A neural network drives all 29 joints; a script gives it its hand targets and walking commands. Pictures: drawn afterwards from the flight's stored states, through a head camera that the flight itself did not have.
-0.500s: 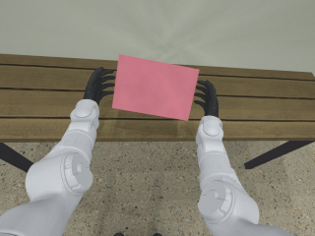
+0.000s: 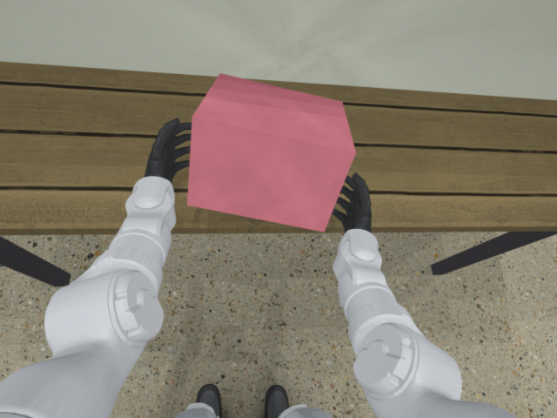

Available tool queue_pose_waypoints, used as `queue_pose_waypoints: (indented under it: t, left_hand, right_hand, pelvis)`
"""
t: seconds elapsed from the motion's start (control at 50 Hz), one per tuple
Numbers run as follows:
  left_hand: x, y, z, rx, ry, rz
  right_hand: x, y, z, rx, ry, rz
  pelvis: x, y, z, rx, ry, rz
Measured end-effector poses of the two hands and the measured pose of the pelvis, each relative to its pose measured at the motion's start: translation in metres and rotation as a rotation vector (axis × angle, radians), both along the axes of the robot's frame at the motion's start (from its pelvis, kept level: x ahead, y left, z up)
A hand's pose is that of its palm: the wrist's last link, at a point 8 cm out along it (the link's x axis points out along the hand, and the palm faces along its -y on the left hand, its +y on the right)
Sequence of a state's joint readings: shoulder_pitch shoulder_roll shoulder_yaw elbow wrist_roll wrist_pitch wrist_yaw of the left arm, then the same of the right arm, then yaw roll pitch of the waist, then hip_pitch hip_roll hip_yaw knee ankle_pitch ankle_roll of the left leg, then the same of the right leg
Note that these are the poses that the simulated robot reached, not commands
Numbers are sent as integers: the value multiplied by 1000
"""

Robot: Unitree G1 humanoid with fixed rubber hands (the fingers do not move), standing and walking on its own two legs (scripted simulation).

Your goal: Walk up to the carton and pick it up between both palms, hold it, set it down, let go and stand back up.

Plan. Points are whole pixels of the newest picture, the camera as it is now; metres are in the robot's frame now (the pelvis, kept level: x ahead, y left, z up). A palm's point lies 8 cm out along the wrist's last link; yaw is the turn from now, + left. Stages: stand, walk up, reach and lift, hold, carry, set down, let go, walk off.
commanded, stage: set down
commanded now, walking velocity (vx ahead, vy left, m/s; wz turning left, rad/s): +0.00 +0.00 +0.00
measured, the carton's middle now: (270, 149) +0.50 -0.01 -0.03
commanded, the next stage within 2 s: none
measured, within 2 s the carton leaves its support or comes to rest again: rests again in 0.12 s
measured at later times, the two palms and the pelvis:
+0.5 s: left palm (144, 200) +0.43 +0.18 -0.07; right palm (350, 221) +0.39 -0.14 -0.04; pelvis -0.03 +0.04 -0.03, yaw -2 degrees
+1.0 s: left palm (141, 219) +0.39 +0.18 -0.07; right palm (357, 247) +0.35 -0.16 -0.06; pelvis -0.05 +0.02 -0.03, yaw -1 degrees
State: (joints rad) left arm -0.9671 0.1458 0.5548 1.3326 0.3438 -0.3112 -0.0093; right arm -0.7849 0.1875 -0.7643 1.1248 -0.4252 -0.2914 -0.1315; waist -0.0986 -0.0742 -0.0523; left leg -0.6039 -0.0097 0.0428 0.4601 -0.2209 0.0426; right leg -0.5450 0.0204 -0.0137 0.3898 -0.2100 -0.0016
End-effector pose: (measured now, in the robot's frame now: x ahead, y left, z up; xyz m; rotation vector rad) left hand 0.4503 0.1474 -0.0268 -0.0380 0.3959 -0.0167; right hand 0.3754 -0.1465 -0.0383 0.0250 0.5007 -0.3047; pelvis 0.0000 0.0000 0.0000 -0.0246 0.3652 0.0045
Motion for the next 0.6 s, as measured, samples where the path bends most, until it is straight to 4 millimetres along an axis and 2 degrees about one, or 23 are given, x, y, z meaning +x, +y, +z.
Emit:
queue_pose_waypoints:
  t: [0.08,0.22,0.32,0.42,0.5,0.6]
  left_hand:
    - [2,0,-21,48,14,-22]
    - [-3,9,-46,6,-16,-21]
    - [-7,11,-47,20,-52,-66]
    - [-15,18,-46,38,-47,-70]
    - [-24,30,-44,40,-27,-28]
    - [-32,40,-39,56,-22,-1]
  right_hand:
    - [-8,4,-26,35,13,-36]
    - [-11,10,-31,-49,-91,-19]
    - [-5,9,-28,-43,-93,-35]
    - [6,7,-13,-24,-141,-47]
    - [10,6,-4,-16,-149,-36]
    - [5,6,-6,-2,-125,-21]
  pelvis:
    - [1,2,-6,-5,106,1]
    - [-7,13,-20,-24,234,-2]
    - [-22,27,-24,-41,213,-3]
    - [-29,36,-28,-54,238,-5]
    - [-32,38,-29,-56,235,-5]
    - [-37,36,-28,-54,228,-4]
